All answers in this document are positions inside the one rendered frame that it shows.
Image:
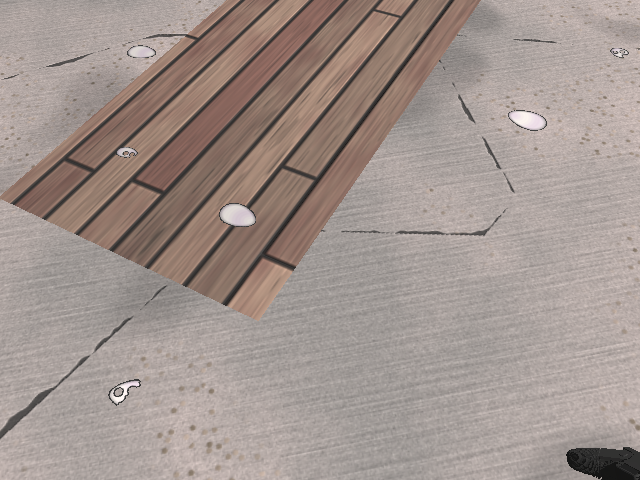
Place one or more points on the robot right hand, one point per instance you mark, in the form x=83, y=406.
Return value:
x=610, y=464

